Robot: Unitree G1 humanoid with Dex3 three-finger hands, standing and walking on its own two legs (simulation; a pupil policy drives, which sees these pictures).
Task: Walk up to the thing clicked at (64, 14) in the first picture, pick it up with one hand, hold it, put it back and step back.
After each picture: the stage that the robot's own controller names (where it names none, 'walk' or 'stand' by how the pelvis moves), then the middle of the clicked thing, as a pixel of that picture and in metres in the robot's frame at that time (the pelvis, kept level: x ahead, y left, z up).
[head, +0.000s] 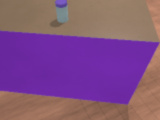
stand; (62, 11) +0.86 +0.14 +0.00
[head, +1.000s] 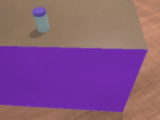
walk; (41, 20) +0.75 +0.26 +0.01
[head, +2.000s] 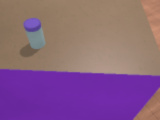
stand; (35, 34) +0.57 +0.23 +0.04
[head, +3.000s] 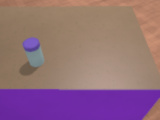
stand; (34, 52) +0.52 +0.23 +0.00
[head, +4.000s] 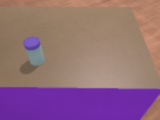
stand; (34, 51) +0.53 +0.23 +0.00
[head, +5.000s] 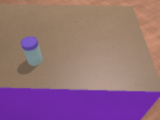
stand; (32, 51) +0.52 +0.24 +0.00
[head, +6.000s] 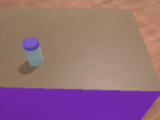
stand; (33, 52) +0.53 +0.24 +0.00
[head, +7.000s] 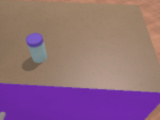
rise first; (37, 48) +0.53 +0.22 +0.00
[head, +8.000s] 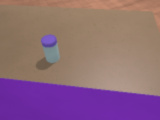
go down; (50, 49) +0.55 +0.21 +0.00
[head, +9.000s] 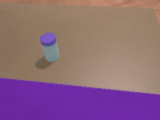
go down; (50, 47) +0.55 +0.20 +0.01
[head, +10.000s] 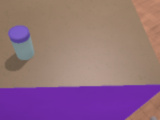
go down; (22, 43) +0.51 +0.19 +0.03
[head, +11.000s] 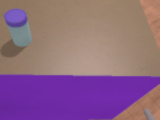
close in; (19, 28) +0.53 +0.19 +0.05
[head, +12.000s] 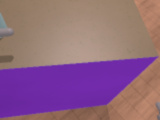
close; out of the picture +0.55 +0.22 +0.07
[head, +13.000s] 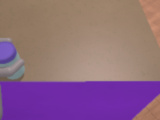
lift; (9, 61) +0.40 +0.23 +0.07
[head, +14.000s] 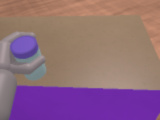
lift; (30, 59) +0.33 +0.17 +0.20
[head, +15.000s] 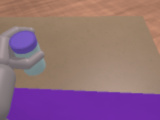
hold; (29, 54) +0.34 +0.17 +0.21
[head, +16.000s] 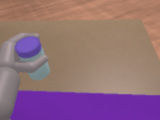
hold; (34, 59) +0.34 +0.16 +0.19
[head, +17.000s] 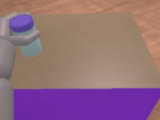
crouch; (27, 36) +0.43 +0.18 +0.20
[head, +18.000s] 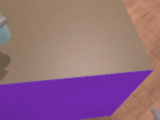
lower; out of the picture +0.52 +0.22 +0.11
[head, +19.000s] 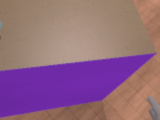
lower; out of the picture +0.55 +0.21 +0.08
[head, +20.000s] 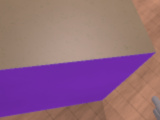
lower; out of the picture +0.55 +0.22 +0.08
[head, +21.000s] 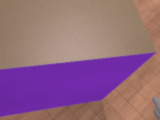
lower; out of the picture +0.55 +0.22 +0.08
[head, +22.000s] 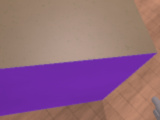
lower; out of the picture +0.55 +0.22 +0.08
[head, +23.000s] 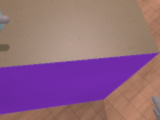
open; out of the picture +0.55 +0.21 +0.08
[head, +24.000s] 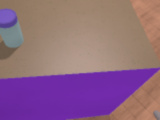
sink last; (10, 29) +0.53 +0.20 +0.06
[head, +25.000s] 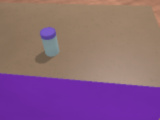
stand; (50, 42) +0.57 +0.20 +0.04
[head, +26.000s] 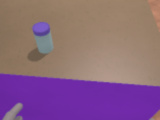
stand; (43, 38) +0.55 +0.20 +0.05
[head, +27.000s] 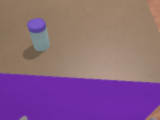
stand; (39, 35) +0.55 +0.20 +0.06
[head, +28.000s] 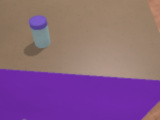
stand; (40, 32) +0.56 +0.20 +0.06
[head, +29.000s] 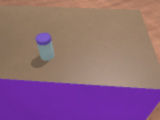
stand; (45, 47) +0.57 +0.20 +0.00
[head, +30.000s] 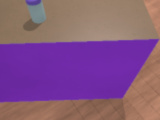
walk; (36, 8) +0.69 +0.23 +0.02
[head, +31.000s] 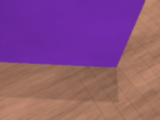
walk; out of the picture +1.01 +0.21 +0.03
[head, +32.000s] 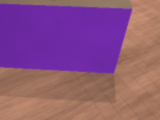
stand; out of the picture +1.19 +0.22 +0.01
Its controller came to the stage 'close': yes
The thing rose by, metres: 0.21
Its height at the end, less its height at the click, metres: +0.00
